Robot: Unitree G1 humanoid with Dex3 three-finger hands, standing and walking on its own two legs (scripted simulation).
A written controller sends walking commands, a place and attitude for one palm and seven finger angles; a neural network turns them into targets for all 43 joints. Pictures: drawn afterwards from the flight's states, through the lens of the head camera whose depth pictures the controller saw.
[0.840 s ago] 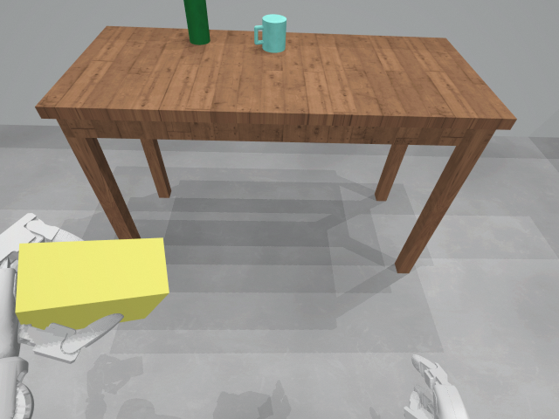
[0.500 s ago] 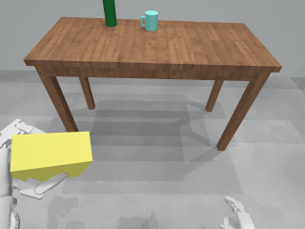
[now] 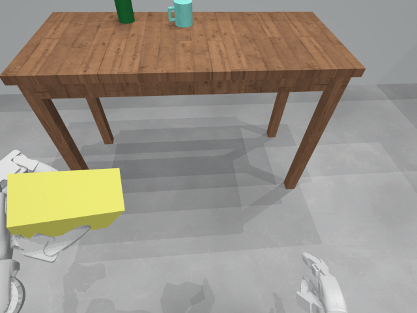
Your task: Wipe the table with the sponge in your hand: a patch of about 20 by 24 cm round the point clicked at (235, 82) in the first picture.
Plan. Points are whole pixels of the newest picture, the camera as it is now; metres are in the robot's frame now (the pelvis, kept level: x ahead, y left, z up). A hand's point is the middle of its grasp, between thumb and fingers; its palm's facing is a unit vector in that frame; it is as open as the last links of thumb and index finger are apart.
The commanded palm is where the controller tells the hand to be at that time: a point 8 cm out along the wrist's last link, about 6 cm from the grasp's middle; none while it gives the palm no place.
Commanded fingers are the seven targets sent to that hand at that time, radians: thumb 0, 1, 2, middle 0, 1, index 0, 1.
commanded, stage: turn to face it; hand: left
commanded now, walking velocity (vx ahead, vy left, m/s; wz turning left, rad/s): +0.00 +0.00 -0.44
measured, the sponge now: (83, 204) +0.23 +0.21 +0.15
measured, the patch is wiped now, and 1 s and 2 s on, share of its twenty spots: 0.00 0.00 0.00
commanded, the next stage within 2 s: take the last steps up to it in 0.54 s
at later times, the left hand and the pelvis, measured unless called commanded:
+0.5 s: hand (89, 204) +0.22 +0.19 +0.17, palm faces +0.32 -0.86 -0.40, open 10.2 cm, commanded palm +0.18 +0.24 +0.19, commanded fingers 0.00 0.10 1.30 -1.20 -1.60 -1.20 -1.60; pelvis -0.02 -0.01 -0.01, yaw -9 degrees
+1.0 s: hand (79, 213) +0.20 +0.19 +0.18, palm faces +0.28 -0.87 -0.40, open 10.2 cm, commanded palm +0.17 +0.23 +0.19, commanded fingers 0.00 0.10 1.30 -1.20 -1.60 -1.20 -1.60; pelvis -0.04 -0.01 +0.02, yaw -11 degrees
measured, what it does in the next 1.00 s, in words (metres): steps on the spot: right foot, then left foot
